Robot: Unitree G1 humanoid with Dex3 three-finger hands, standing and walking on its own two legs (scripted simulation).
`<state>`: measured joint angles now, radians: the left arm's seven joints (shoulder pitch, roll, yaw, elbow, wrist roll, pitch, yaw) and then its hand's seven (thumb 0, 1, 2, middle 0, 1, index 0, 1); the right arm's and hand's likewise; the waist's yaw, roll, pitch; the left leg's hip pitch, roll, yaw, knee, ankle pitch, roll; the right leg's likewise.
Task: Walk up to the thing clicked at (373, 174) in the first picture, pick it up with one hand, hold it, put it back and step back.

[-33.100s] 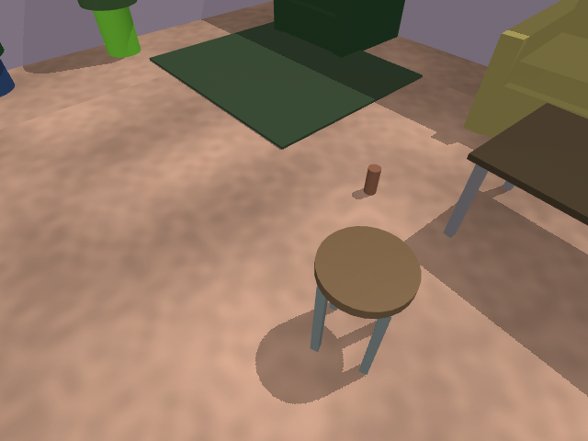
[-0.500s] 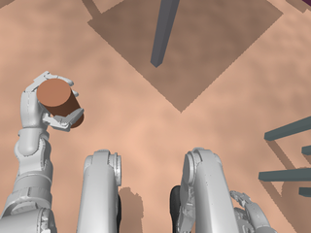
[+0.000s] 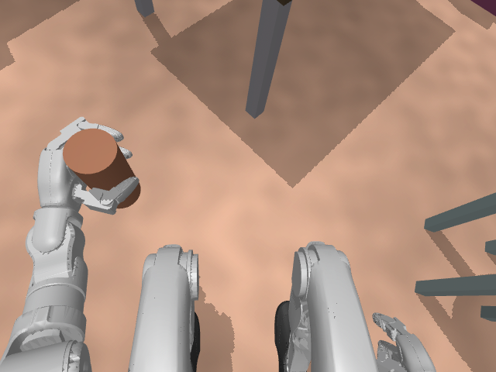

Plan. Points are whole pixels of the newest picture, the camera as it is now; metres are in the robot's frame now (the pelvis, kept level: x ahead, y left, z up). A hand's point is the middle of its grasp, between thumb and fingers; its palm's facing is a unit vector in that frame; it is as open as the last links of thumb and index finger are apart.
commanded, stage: lift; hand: left
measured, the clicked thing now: (108, 173) +0.42 +0.22 -0.04
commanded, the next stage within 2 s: hold in 1.78 s
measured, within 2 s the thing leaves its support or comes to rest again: neither
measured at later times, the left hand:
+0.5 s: hand (64, 134) +0.39 +0.21 +0.13, palm faces +0.09 -1.00 -0.03, open 9.0 cm
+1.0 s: hand out of the picture +0.39 +0.20 +0.28, palm faces +0.10 -1.00 -0.02, open 9.0 cm
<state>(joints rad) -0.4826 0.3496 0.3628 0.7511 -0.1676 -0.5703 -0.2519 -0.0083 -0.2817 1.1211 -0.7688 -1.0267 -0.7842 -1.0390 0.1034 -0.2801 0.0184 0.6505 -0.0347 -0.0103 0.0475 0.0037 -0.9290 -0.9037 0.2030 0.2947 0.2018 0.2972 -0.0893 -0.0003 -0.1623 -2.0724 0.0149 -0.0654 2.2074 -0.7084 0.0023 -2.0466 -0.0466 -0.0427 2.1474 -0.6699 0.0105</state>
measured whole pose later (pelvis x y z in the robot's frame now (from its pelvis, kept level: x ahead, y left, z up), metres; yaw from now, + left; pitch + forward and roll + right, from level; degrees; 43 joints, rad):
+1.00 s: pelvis +0.05 +0.00 +0.25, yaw +2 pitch +19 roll -3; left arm -0.12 0.25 0.17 0.31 -0.20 -0.29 -0.10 -0.01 -0.28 1.12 -0.77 -1.02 -0.79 -1.03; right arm 0.20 -0.24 0.00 0.61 0.04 -0.07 -0.03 0.01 -0.89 -0.89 0.20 0.29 0.20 0.30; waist -0.04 0.01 -0.14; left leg -1.11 0.04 -0.04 1.35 -0.59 0.00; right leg -1.08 -0.02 -0.06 1.29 -0.55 0.01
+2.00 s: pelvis +0.08 +0.00 +0.33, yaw +2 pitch +9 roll -1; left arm -0.14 0.20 0.16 0.46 -0.19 -0.35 -0.15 -0.01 -0.28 1.12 -0.77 -1.02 -0.79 -1.03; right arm 0.23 -0.22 0.00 0.65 0.01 -0.03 -0.04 0.01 -0.90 -0.90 0.20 0.30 0.20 0.30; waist -0.03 0.01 -0.05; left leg -0.61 0.04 0.00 0.92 -0.46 -0.01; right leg -0.60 -0.01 -0.04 0.88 -0.43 0.01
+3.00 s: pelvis +0.08 +0.00 +0.34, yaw +2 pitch +5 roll -1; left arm -0.15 0.19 0.15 0.47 -0.18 -0.34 -0.12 -0.01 -0.28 1.12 -0.77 -1.02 -0.78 -1.04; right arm 0.23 -0.22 0.00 0.67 0.01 -0.03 -0.03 0.01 -0.90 -0.90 0.20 0.30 0.20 0.30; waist -0.02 0.01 -0.03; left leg -0.49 0.04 0.00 0.82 -0.42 -0.01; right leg -0.49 -0.02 -0.03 0.78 -0.38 0.01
